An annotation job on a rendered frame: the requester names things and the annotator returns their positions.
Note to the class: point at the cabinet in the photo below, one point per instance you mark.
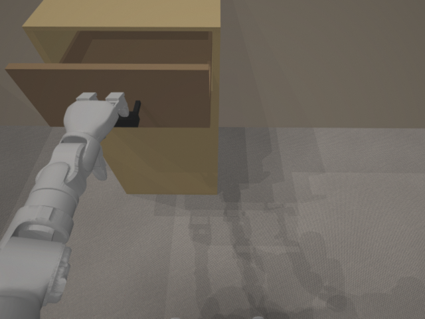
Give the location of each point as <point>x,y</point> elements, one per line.
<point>166,161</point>

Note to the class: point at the handle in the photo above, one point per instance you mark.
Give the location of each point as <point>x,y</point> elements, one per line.
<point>132,121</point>

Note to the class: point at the robot left upper arm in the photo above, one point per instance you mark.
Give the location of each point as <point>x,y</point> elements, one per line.
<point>33,273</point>

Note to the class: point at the drawer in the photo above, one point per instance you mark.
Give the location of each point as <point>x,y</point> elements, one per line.
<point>168,71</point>

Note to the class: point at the left robot hand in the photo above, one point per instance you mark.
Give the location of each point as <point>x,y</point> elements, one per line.
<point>96,118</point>

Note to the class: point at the robot left forearm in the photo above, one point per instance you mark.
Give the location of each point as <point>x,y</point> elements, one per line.
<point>48,212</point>

